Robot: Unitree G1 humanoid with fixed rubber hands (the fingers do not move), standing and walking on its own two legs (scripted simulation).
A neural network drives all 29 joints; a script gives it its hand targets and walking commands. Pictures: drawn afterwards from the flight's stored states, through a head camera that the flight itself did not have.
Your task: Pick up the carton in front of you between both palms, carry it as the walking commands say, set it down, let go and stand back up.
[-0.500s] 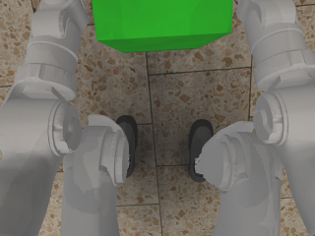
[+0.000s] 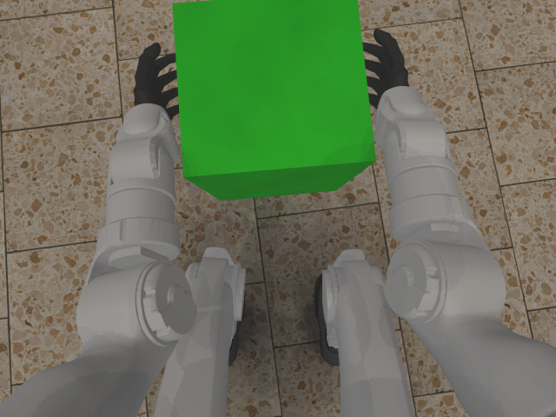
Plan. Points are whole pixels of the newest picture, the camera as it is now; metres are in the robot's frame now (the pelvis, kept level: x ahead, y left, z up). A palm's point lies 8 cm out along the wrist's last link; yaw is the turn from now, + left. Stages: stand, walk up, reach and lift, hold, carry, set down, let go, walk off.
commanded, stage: reach and lift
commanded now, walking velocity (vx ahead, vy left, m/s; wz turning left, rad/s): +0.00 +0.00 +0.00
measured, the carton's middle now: (273, 118) +0.51 +0.02 -0.13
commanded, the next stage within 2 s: none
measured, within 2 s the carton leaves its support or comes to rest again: neither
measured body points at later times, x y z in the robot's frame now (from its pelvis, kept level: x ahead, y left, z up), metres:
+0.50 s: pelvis +0.04 +0.00 +0.12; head +0.23 -0.01 +0.53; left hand +0.48 +0.16 +0.08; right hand +0.49 -0.14 +0.08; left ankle +0.12 +0.13 -0.43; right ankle +0.12 -0.12 -0.43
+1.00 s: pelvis +0.09 +0.00 +0.26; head +0.16 +0.00 +0.70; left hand +0.44 +0.16 +0.23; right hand +0.44 -0.15 +0.23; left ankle +0.12 +0.13 -0.43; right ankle +0.12 -0.12 -0.43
